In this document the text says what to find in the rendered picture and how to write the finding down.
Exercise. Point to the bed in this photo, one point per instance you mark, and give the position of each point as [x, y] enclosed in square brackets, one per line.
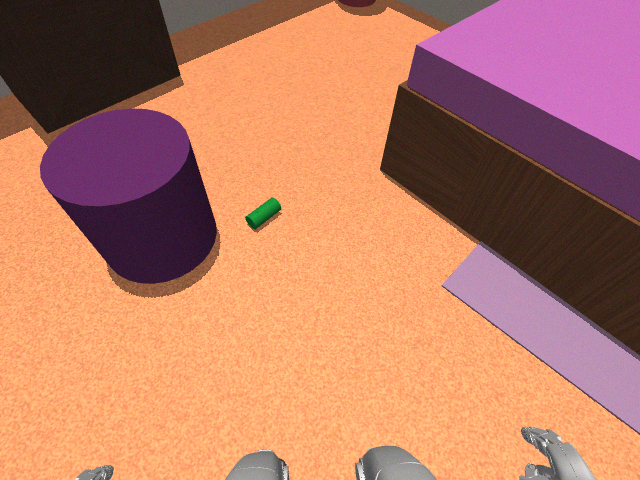
[521, 125]

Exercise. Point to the right robot hand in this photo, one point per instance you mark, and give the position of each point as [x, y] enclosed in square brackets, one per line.
[565, 461]

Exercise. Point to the can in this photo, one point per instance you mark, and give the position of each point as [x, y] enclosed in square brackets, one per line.
[263, 213]

